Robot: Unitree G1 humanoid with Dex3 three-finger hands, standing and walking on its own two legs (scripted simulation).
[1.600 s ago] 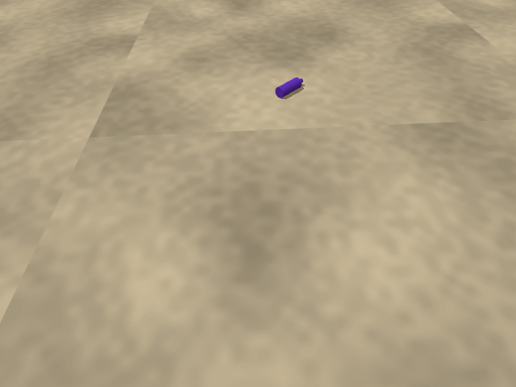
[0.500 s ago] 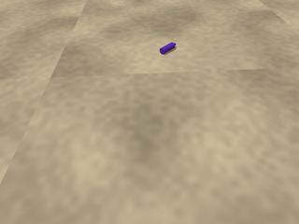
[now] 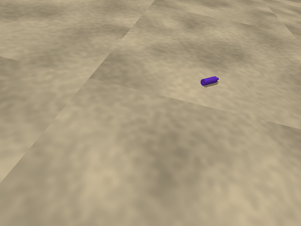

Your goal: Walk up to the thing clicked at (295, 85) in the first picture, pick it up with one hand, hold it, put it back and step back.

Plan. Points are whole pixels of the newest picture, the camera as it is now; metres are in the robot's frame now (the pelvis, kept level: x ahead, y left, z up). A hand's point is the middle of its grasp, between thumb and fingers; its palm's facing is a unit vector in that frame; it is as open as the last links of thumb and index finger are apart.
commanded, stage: walk up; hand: left
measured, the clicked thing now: (210, 80) +1.89 -0.82 -0.73
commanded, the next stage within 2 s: none
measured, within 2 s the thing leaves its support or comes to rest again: neither
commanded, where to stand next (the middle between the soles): +1.63 -1.13 m, yaw +27 degrees
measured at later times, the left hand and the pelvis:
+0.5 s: hand (103, 161) +0.37 +0.16 -0.12, palm faces +0.20 -0.93 -0.32, open 7.3 cm; pelvis +0.30 -0.12 +0.00, yaw +11 degrees
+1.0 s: hand (126, 119) +0.61 +0.10 -0.16, palm faces +0.18 -0.95 -0.25, open 7.4 cm; pelvis +0.56 -0.18 -0.01, yaw +14 degrees
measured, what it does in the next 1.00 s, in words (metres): walks ahead: right foot, then left foot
